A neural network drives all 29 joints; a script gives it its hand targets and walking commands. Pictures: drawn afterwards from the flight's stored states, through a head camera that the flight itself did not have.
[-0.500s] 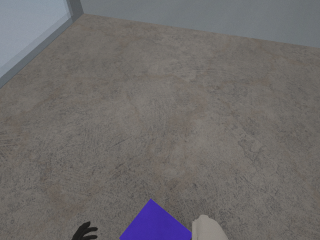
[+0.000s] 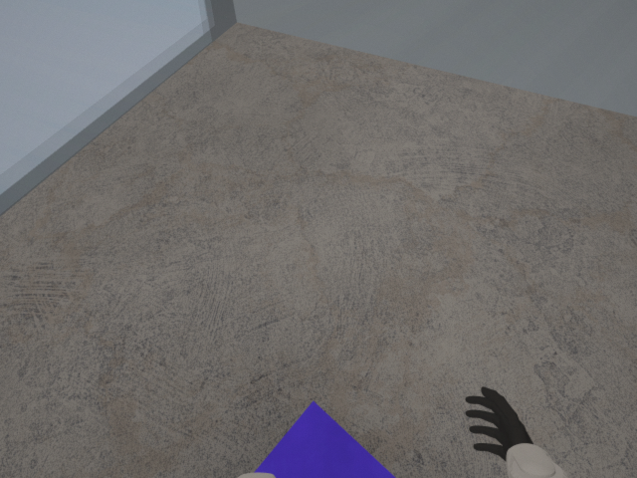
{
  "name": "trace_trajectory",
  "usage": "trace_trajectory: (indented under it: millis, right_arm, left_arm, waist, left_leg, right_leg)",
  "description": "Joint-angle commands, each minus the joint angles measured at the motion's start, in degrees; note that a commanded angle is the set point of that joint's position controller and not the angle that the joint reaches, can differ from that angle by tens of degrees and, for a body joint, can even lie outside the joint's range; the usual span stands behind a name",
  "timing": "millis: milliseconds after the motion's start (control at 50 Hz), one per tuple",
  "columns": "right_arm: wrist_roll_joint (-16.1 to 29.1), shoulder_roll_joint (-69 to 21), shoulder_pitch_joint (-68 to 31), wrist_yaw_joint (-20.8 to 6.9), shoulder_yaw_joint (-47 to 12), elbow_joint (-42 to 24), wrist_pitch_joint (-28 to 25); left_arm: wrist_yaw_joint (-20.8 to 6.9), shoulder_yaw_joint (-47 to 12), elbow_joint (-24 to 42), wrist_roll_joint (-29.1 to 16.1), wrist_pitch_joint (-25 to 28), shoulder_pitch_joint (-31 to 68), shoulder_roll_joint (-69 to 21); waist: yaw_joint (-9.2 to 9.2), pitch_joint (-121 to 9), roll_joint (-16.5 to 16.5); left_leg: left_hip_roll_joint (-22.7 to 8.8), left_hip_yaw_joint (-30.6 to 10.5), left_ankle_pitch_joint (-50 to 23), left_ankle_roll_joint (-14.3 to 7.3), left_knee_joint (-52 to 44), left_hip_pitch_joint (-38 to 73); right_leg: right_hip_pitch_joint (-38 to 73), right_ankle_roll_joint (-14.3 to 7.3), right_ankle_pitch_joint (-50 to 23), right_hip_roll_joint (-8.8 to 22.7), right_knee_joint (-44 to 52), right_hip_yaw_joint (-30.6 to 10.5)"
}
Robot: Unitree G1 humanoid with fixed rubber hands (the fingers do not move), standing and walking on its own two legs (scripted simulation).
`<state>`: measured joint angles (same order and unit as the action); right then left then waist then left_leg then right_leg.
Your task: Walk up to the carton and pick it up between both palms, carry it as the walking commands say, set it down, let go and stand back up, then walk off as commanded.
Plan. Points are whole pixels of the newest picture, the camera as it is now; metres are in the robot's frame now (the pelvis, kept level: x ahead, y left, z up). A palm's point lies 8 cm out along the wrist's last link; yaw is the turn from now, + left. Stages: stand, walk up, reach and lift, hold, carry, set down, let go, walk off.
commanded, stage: walk off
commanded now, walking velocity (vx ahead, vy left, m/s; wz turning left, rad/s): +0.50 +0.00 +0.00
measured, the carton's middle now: out of the picture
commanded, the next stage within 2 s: stand in 0.32 s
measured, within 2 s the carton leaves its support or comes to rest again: rests again in 0.66 s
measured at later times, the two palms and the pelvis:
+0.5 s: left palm (206, 353) +0.28 +0.23 -0.14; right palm out of the picture +0.16 -0.27 -0.15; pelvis +0.18 -0.02 -0.01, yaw +1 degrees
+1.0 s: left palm (179, 428) +0.17 +0.25 -0.15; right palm (490, 417) +0.23 -0.20 -0.14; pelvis +0.20 +0.02 -0.01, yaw +0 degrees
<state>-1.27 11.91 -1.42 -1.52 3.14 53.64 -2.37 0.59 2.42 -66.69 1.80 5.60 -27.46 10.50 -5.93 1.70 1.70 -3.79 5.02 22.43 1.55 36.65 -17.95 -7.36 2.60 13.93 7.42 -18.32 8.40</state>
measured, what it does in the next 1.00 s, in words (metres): walks ahead: left foot, then right foot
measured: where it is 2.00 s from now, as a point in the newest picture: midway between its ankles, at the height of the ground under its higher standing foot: (336, 466)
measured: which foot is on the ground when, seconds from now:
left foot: up 0.00-0.04, down 0.06-0.36, up 0.38-0.54, down 0.56-0.60, up 0.62-0.68, down 0.70-1.00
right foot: down 0.00-0.06, up 0.08-0.34, down 0.36-1.00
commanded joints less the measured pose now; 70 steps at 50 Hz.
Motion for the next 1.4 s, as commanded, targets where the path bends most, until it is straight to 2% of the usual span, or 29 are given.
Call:
trace_trajectory:
  millis: [0,20,40,60,80,100,140,180,220,260,300,320,340,360,380,420,480,520,600,640,660,680,700,720,760,820,860,940,1380]
  right_arm:
    - [-0.1,1.1,8.9,0.9,-0.2,1.6,-0.7]
    - [-0.9,4.2,16.4,1.5,0.6,4.0,-1.1]
    - [-2.1,10.2,25.7,2.2,2.1,5.7,-1.5]
    - [-1.9,17.2,28.7,2.4,3.4,7.2,-1.0]
    - [-1.6,16.2,32.1,2.2,3.6,8.3,-0.9]
    - [-1.8,11.9,28.2,1.6,2.0,7.8,-1.2]
    - [-1.3,7.0,21.0,1.3,-0.1,6.0,-1.6]
    - [-1.1,5.6,19.7,1.6,-0.9,6.4,-2.5]
    - [-0.7,6.8,17.5,1.9,-0.9,6.9,-3.3]
    - [-0.4,8.0,19.7,1.7,-0.6,8.2,-3.6]
    - [0.6,9.2,20.0,1.4,-0.4,8.8,-3.9]
    - [1.1,8.6,20.6,1.2,-0.7,8.6,-3.9]
    - [1.2,6.1,18.6,0.9,-1.4,6.1,-3.9]
    - [2.9,0.1,23.9,1.8,-2.5,3.9,-3.3]
    - [2.0,4.3,20.5,2.5,-1.3,4.2,-2.6]
    - [1.3,4.6,19.7,2.5,-0.7,3.9,-2.3]
    - [0.1,2.5,24.5,1.6,-0.5,5.5,-0.2]
    - [0.5,1.0,23.7,1.6,-0.5,6.0,1.0]
    - [0.8,0.2,19.8,2.2,-0.7,5.5,2.4]
    - [1.0,0.9,18.7,2.8,-1.0,5.4,2.6]
    - [0.8,1.5,20.2,3.0,-1.1,6.3,2.6]
    - [-0.2,4.1,21.8,3.3,-0.6,7.0,2.4]
    - [-1.0,7.6,22.4,3.4,-0.2,6.6,2.1]
    - [-0.1,10.0,17.3,3.3,-0.1,5.5,2.5]
    - [0.4,5.5,9.8,2.6,-1.3,3.9,2.5]
    - [1.1,5.0,10.8,2.8,-1.9,4.6,1.8]
    - [1.6,3.7,13.1,2.8,-2.1,5.0,1.3]
    - [1.5,2.9,17.0,2.9,-2.2,6.4,0.9]
    - [0.9,0.8,25.9,3.6,-3.2,9.7,0.7]
  left_arm:
    - [0.7,1.1,1.5,-1.0,-0.6,0.0,7.8]
    - [0.5,0.9,2.7,-1.7,-0.6,2.0,7.5]
    - [0.4,0.5,5.4,-1.9,-0.3,5.8,5.5]
    - [0.3,-0.5,8.4,-1.6,0.1,8.1,0.7]
    - [0.6,0.6,9.2,-0.9,-0.2,13.1,4.2]
    - [0.3,1.2,9.3,-1.4,-0.5,14.4,4.4]
    - [-0.8,1.9,9.8,-1.2,-1.1,14.8,4.2]
    - [-2.3,2.2,11.3,-0.5,-2.1,16.0,3.3]
    - [-3.5,1.3,12.8,-0.6,-2.5,17.2,0.4]
    - [-3.5,1.6,12.8,-0.6,-2.9,16.7,1.1]
    - [-2.9,2.6,10.7,-0.2,-2.8,9.8,3.1]
    - [-2.4,3.4,8.4,0.6,-2.4,3.2,5.9]
    - [-1.7,4.6,7.3,1.7,-1.9,-4.2,11.2]
    - [-1.2,5.8,7.7,1.9,-2.1,-7.8,19.7]
    - [-1.1,5.7,7.5,-0.3,-2.4,-4.8,18.8]
    - [-1.2,2.7,8.9,0.1,-1.1,6.2,11.3]
    - [-0.6,0.8,8.7,-0.1,-0.3,11.4,9.1]
    - [-0.4,-0.1,7.3,-0.4,0.2,9.8,7.8]
    - [-0.1,0.3,5.8,-0.7,-0.2,9.4,10.2]
    - [0.2,0.2,5.0,-0.8,-1.7,9.6,9.6]
    - [0.2,0.2,4.8,-1.2,-2.5,9.8,8.7]
    - [-0.1,-0.1,5.1,-1.4,-2.9,9.2,7.2]
    - [-0.4,-0.9,6.1,-1.2,-3.1,9.6,3.9]
    - [0.0,-2.2,5.9,-1.7,-4.0,8.8,-0.6]
    - [-0.1,-1.5,5.2,-1.0,-5.6,9.0,3.7]
    - [-0.5,-1.4,4.2,-0.4,-5.3,4.8,3.8]
    - [-0.3,-1.2,3.4,-0.8,-4.6,4.1,4.6]
    - [0.5,-1.1,2.7,-1.2,-4.4,4.4,4.0]
    - [1.2,-1.2,0.3,-1.6,-4.9,6.6,2.5]
  waist:
    - [6.42,-5.3,7.7]
    - [10.03,-9.3,5.8]
    - [14.96,-14.0,-2.4]
    - [15.31,-11.0,-17.1]
    - [18.31,-5.8,-12.1]
    - [15.68,-0.3,-9.7]
    - [10.69,5.7,-11.2]
    - [8.23,6.9,-11.5]
    - [5.94,7.7,-11.7]
    - [5.48,5.0,-11.7]
    - [1.23,-0.5,-9.7]
    - [-1.84,-4.0,-7.2]
    - [-6.22,-8.4,-1.2]
    - [-4.49,-18.9,12.9]
    - [-4.88,-18.0,6.7]
    - [1.02,-6.2,2.6]
    - [6.22,-5.6,5.3]
    - [6.69,-6.4,4.6]
    - [6.2,-9.1,10.1]
    - [6.57,-8.4,11.4]
    - [7.79,-7.8,10.2]
    - [8.17,-7.2,7.1]
    - [8.44,-5.8,-2.2]
    - [6.92,-2.1,-14.4]
    - [4.96,6.3,-11.0]
    - [3.59,6.6,-9.9]
    - [4.15,5.1,-5.0]
    - [4.91,3.8,-2.2]
    - [5.52,2.6,-1.9]
  left_leg:
    - [3.7,4.4,-10.0,-0.8,-19.2,11.9]
    - [0.2,1.4,-11.2,-1.5,-18.9,26.9]
    - [-10.6,-7.9,-16.6,-3.4,-15.7,42.3]
    - [-23.4,-18.8,-42.8,-9.9,-14.6,49.0]
    - [-25.6,-18.6,-49.6,-13.6,-14.2,44.3]
    - [-22.0,-15.1,-45.8,-11.8,-15.0,39.9]
    - [-15.9,-8.9,-37.1,-7.7,-19.3,27.8]
    - [-11.7,-4.9,-35.0,-6.6,-22.7,19.0]
    - [-9.4,-1.3,-33.9,-5.6,-24.5,10.9]
    - [-10.3,-1.3,-41.2,-5.5,-21.1,9.6]
    - [-9.4,1.7,-47.4,-3.9,-9.7,6.4]
    - [-7.2,2.6,-43.1,-2.7,0.0,1.1]
    - [-3.6,2.6,-20.9,-0.8,16.3,-10.3]
    - [1.5,0.1,13.2,-0.1,36.4,-17.1]
    - [-1.1,-6.7,10.5,-1.0,42.3,-15.0]
    - [-3.9,-5.8,4.5,-1.3,37.5,-15.3]
    - [-2.6,-3.6,2.5,-0.2,22.9,-6.9]
    - [0.3,-1.1,2.4,1.1,14.7,-2.2]
    - [3.0,0.0,0.3,2.6,-0.4,2.1]
    - [3.0,1.0,-5.3,2.3,-12.7,8.0]
    - [2.2,1.2,-13.2,2.1,-19.6,14.7]
    - [-1.8,-1.1,-14.6,2.0,-18.8,22.5]
    - [-11.1,-8.8,-18.8,0.9,-19.2,25.1]
    - [-14.9,-9.3,-11.9,-3.6,-22.8,10.1]
    - [-10.1,-8.8,8.3,-3.4,-27.9,-0.8]
    - [-6.4,-6.0,0.8,-2.3,-26.6,-0.1]
    - [-5.3,-4.9,-2.7,-2.1,-25.2,2.5]
    - [-4.2,-3.7,-9.7,-1.9,-22.5,5.4]
    - [-3.6,-2.2,-15.8,-1.6,-20.7,6.7]
  right_leg:
    - [5.6,-7.5,-35.2,5.7,-9.0,-7.0]
    - [-4.3,-5.7,-29.4,3.9,-15.5,-5.2]
    - [-19.9,-4.2,-8.6,1.6,-29.1,-2.1]
    - [-39.8,-2.9,19.5,-3.7,-42.8,0.5]
    - [-45.4,-2.9,22.4,-0.2,-48.6,-4.2]
    - [-47.6,-2.6,21.4,1.0,-50.5,-5.9]
    - [-44.5,-2.3,14.4,2.2,-47.2,-5.5]
    - [-36.1,-1.1,7.5,-0.2,-38.3,-2.5]
    - [-23.9,-0.6,2.1,-2.6,-23.8,-0.1]
    - [-13.4,-1.5,-1.2,-6.6,-19.4,2.9]
    - [2.8,-3.6,-8.5,-8.6,-12.4,3.7]
    - [13.8,-4.3,-10.2,-7.9,-11.3,3.1]
    - [24.4,-7.0,-13.5,4.4,-10.4,-9.4]
    - [28.3,-14.7,-25.6,25.0,-2.9,-32.4]
    - [21.0,-17.0,-31.5,23.2,-2.2,-30.7]
    - [10.3,-12.7,-45.2,15.2,-4.2,-16.7]
    - [3.9,-7.8,-50.6,8.7,-3.0,-7.7]
    - [2.9,-7.3,-55.1,6.9,-2.4,-6.1]
    - [6.4,-8.7,-46.4,6.5,-2.5,-7.0]
    - [3.2,-9.0,-33.8,6.1,-2.8,-7.1]
    - [-2.1,-7.0,-23.1,5.5,-2.3,-7.1]
    - [-10.7,-4.3,-12.3,5.0,-1.7,-7.4]
    - [-18.3,-2.1,-3.2,2.0,-6.8,-4.0]
    - [-12.4,-0.3,4.9,-0.9,-5.8,-1.0]
    - [-7.5,1.1,-1.9,-1.5,-6.7,-1.1]
    - [-3.4,1.6,-9.5,0.1,-3.2,-2.5]
    - [-2.3,1.4,-10.2,0.8,-2.1,-3.5]
    - [-1.2,0.9,-12.1,1.5,-0.9,-4.6]
    - [0.2,-0.4,-15.0,1.4,-2.3,-4.3]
